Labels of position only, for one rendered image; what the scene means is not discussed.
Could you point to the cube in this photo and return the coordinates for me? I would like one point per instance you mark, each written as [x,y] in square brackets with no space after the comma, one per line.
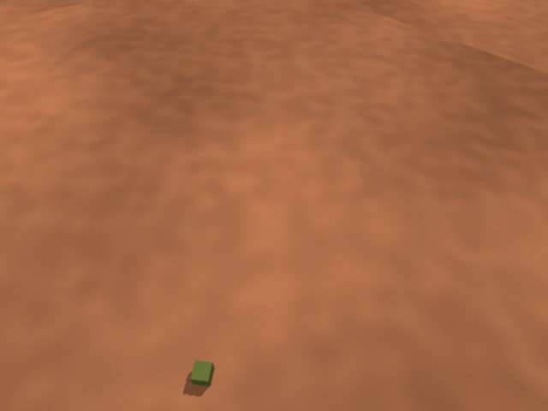
[202,373]

